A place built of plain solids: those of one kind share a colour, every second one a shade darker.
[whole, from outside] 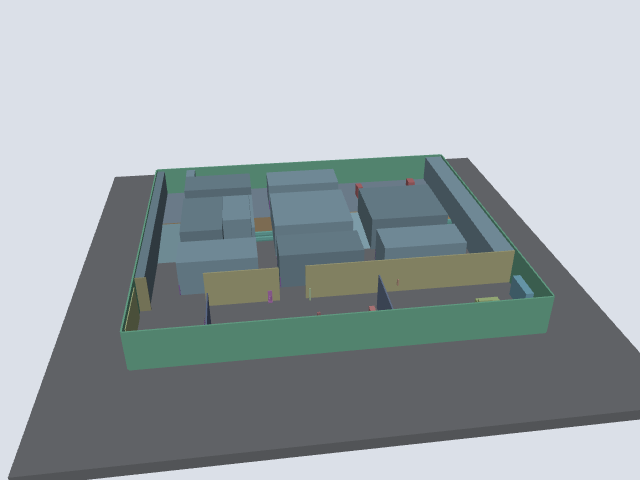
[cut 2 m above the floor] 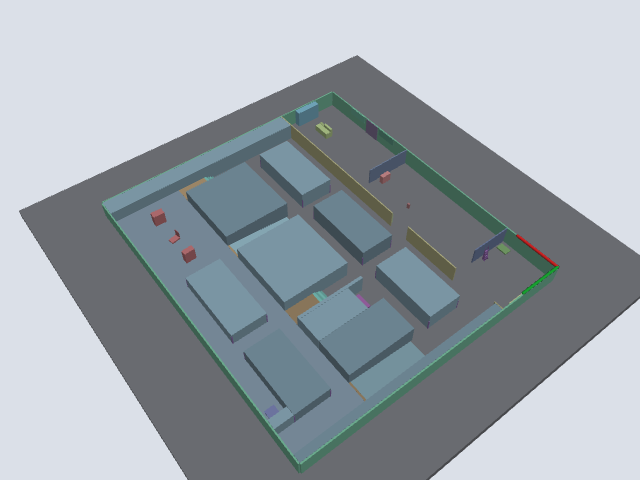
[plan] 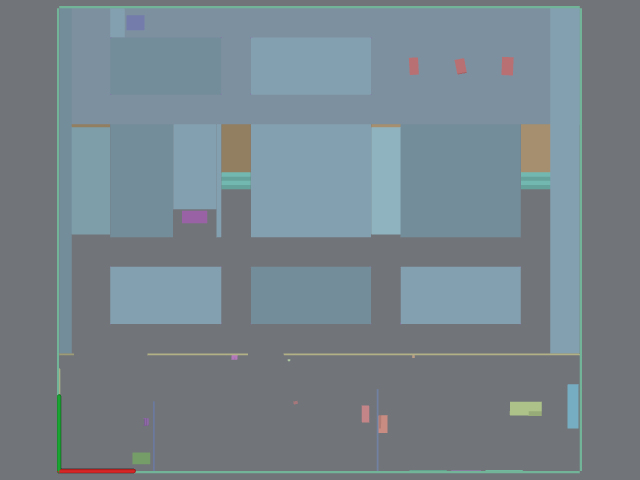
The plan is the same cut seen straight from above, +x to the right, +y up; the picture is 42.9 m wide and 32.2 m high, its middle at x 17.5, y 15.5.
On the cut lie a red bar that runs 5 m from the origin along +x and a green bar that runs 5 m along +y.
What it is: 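A self-storage house; a reception shop, a loading bay, aisles of roller-shutter units, steps and trolley ramps up to a raised back half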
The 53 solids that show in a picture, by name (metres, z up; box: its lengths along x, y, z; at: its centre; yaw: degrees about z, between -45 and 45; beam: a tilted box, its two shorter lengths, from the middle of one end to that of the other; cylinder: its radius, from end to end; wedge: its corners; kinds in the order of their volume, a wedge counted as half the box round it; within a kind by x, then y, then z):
{
 "units_1": {"box": [0.83, 23.14, 3.59], "at": [0.42, 19.47, 1.75]},
 "units_2": {"box": [0.98, 1.94, 2.99], "at": [3.92, 30.07, 2.05]},
 "units_3": {"box": [4.2, 7.58, 3.59], "at": [5.53, 19.47, 1.75]},
 "units_4": {"box": [7.45, 3.84, 3.59], "at": [7.16, 11.78, 1.75]},
 "units_5": {"box": [7.45, 3.84, 2.99], "at": [7.16, 27.16, 2.05]},
 "units_6": {"box": [2.88, 5.7, 3.59], "at": [9.09, 20.41, 1.75]},
 "units_7": {"box": [0.33, 7.58, 3.59], "at": [10.72, 19.47, 1.75]},
 "units_8": {"box": [8.06, 3.84, 3.59], "at": [16.89, 11.78, 1.75]},
 "units_9": {"box": [8.06, 7.58, 3.59], "at": [16.89, 19.47, 1.75]},
 "units_10": {"box": [8.06, 3.84, 2.99], "at": [16.89, 27.16, 2.05]},
 "units_11": {"box": [8.06, 3.84, 3.59], "at": [26.94, 11.78, 1.75]},
 "units_12": {"box": [8.06, 7.58, 3.59], "at": [26.94, 19.47, 1.75]},
 "units_13": {"box": [1.96, 23.14, 3.59], "at": [33.93, 19.47, 1.75]},
 "back_half_1": {"box": [34.92, 7.78, 0.65], "at": [17.46, 27.16, 0.28]},
 "wall_1": {"box": [0.15, 31.05, 3.84], "at": [-0.07, 15.53, 1.87]},
 "wall_2": {"box": [34.92, 0.15, 3.84], "at": [17.46, -0.07, 1.87]},
 "wall_3": {"box": [34.92, 0.15, 3.84], "at": [17.46, 31.12, 1.87]},
 "wall_4": {"box": [0.15, 31.05, 3.84], "at": [34.99, 15.53, 1.87]},
 "front_line_1": {"box": [1.0, 0.12, 3.59], "at": [0.5, 7.83, 1.75]},
 "front_line_2": {"box": [6.74, 0.12, 3.59], "at": [9.29, 7.83, 1.75]},
 "front_line_3": {"box": [19.86, 0.12, 3.59], "at": [24.99, 7.83, 1.75]},
 "spine_1": {"wedge": [[0.85, 15.87, -0.05], [0.85, 15.87, 0.0], [0.85, 23.07, -0.05], [0.85, 23.07, 0.6], [3.42, 15.87, -0.05], [3.42, 15.87, 0.0], [3.42, 23.07, -0.05], [3.42, 23.07, 0.6]]},
 "spine_2": {"wedge": [[20.94, 15.87, -0.05], [20.94, 15.87, 0.0], [20.94, 23.07, -0.05], [20.94, 23.07, 0.6], [22.9, 15.87, -0.05], [22.9, 15.87, 0.0], [22.9, 23.07, -0.05], [22.9, 23.07, 0.6]]},
 "spine_head_1": {"box": [2.57, 0.2, 0.65], "at": [2.13, 23.17, 0.28]},
 "spine_head_2": {"box": [1.96, 3.24, 0.65], "at": [11.87, 21.65, 0.28]},
 "spine_head_3": {"box": [1.96, 0.2, 0.65], "at": [21.92, 23.17, 0.28]},
 "spine_head_4": {"box": [1.96, 3.24, 0.65], "at": [31.96, 21.65, 0.28]},
 "shelving_1": {"box": [0.73, 2.99, 2.13], "at": [34.47, 4.34, 1.02]},
 "park_1": {"box": [0.62, 1.16, 1.5], "at": [23.8, 27.16, 1.3], "yaw": 3.2},
 "park_2": {"box": [0.65, 0.98, 0.23], "at": [26.94, 27.16, 0.67], "yaw": 11.2},
 "park_3": {"box": [0.78, 1.22, 1.77], "at": [30.08, 27.16, 1.44], "yaw": -2.3},
 "reception_side_1": {"box": [0.12, 5.49, 3.59], "at": [21.37, 2.75, 1.75]},
 "bay_side_1": {"box": [0.12, 4.69, 3.59], "at": [6.36, 2.35, 1.75]},
 "split_steps_1": {"box": [1.96, 0.29, 0.2], "at": [11.87, 19.05, 0.05]},
 "split_steps_2": {"box": [1.96, 0.29, 0.35], "at": [11.87, 19.34, 0.12]},
 "split_steps_3": {"box": [1.96, 0.29, 0.5], "at": [11.87, 19.61, 0.2]},
 "split_steps_4": {"box": [1.96, 0.29, 0.65], "at": [11.87, 19.89, 0.28]},
 "split_steps_5": {"box": [1.96, 0.29, 0.2], "at": [31.96, 19.05, 0.05]},
 "split_steps_6": {"box": [1.96, 0.29, 0.35], "at": [31.96, 19.34, 0.12]},
 "split_steps_7": {"box": [1.96, 0.29, 0.5], "at": [31.96, 19.61, 0.2]},
 "split_steps_8": {"box": [1.96, 0.29, 0.65], "at": [31.96, 19.89, 0.28]},
 "counter_1": {"box": [1.28, 0.29, 1.14], "at": [30.87, 3.87, 0.52]},
 "counter_2": {"box": [2.13, 0.64, 0.77], "at": [31.31, 4.33, 0.34]},
 "counter_3": {"box": [0.89, 0.32, 0.82], "at": [31.93, 3.85, 0.36]},
 "loading_door_1": {"box": [0.08, 5.89, 3.29], "at": [0.04, 3.94, 1.6]},
 "cell_sofa_1": {"box": [1.7, 0.84, 0.92], "at": [9.09, 17.05, 0.41]},
 "more_packing_table_packing_table_1": {"box": [0.6, 1.2, 1.01], "at": [21.73, 3.15, 0.46]},
 "cleaner_cart_1": {"box": [0.5, 1.15, 1.07], "at": [20.56, 3.83, 0.48]},
 "front_glass_1": {"box": [2.5, 0.06, 1.2], "at": [24.76, 0.04, 1.7]},
 "front_glass_2": {"box": [2.5, 0.06, 1.2], "at": [29.86, 0.04, 1.7]},
 "door_glass_1": {"box": [2.0, 0.06, 2.35], "at": [27.31, 0.04, 1.12]},
 "dead_end_stock_1": {"box": [1.2, 1.0, 0.19], "at": [5.12, 30.07, 0.65]},
 "bay_1": {"box": [1.2, 0.8, 0.19], "at": [5.52, 0.85, 0.05]}
}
